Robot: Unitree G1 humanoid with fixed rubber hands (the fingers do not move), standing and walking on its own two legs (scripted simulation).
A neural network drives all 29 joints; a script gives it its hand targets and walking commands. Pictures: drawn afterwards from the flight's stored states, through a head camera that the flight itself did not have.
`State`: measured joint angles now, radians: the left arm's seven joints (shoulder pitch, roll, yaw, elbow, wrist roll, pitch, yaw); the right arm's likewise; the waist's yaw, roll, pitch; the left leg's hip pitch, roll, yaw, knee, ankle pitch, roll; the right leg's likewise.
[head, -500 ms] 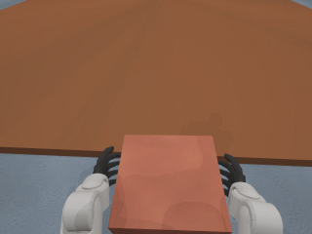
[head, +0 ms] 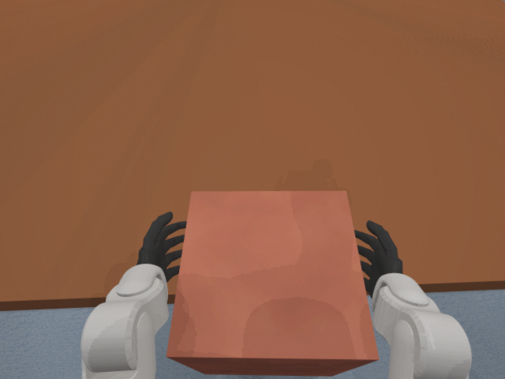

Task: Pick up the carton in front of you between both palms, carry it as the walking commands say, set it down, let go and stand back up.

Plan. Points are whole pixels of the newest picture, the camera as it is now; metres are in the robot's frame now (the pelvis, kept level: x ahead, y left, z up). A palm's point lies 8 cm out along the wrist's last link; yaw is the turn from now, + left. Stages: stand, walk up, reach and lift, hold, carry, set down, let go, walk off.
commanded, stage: carry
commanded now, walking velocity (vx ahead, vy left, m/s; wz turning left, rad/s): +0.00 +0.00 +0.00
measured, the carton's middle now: (268, 292) +0.27 -0.01 +0.04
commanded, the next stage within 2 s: none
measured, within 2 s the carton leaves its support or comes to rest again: neither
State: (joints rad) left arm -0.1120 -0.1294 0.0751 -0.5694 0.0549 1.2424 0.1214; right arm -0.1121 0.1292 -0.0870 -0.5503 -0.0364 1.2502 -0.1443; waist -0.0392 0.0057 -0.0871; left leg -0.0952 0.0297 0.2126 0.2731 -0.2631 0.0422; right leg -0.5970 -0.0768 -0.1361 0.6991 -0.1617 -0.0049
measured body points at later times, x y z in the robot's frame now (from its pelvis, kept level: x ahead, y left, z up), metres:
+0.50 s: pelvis +0.19 -0.02 -0.02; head +0.24 -0.01 +0.43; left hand +0.55 +0.15 +0.13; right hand +0.57 -0.15 +0.12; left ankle +0.11 +0.09 -0.75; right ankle +0.21 -0.09 -0.75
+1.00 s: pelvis +0.26 +0.02 +0.00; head +0.34 +0.04 +0.44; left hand +0.61 +0.19 +0.09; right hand +0.63 -0.11 +0.09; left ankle +0.16 +0.08 -0.74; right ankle +0.22 -0.10 -0.73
